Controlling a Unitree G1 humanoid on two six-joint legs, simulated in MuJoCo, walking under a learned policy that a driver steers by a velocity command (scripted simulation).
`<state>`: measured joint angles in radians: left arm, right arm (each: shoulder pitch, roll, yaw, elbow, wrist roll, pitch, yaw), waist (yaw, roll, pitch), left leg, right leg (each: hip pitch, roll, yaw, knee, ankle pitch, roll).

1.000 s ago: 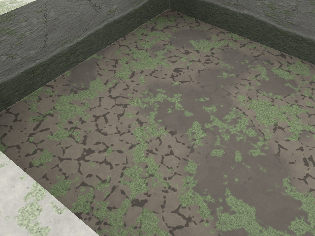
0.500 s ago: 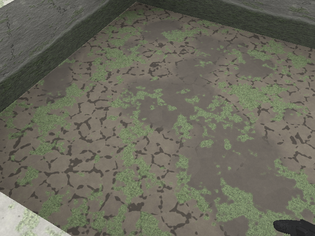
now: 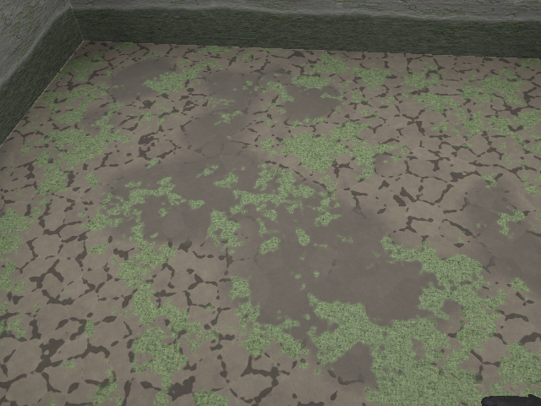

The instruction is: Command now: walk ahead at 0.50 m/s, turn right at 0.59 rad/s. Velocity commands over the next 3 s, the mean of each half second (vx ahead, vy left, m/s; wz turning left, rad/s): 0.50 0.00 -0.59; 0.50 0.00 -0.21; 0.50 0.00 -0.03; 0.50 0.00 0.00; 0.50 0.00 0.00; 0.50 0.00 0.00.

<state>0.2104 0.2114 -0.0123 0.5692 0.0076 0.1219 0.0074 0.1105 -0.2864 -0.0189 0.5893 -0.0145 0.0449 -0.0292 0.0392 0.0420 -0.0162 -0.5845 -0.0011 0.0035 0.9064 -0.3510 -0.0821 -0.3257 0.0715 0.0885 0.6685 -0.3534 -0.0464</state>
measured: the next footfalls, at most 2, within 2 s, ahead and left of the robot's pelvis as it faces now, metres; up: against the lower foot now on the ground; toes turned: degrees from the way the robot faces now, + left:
left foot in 0.18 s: +0.12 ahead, +0.09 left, +0.00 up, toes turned -19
right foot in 0.44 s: +0.04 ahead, -0.09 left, +0.00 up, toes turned -15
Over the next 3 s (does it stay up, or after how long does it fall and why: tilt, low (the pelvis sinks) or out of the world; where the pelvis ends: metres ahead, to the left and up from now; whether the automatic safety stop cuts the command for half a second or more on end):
stays up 0.07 -0.01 0.00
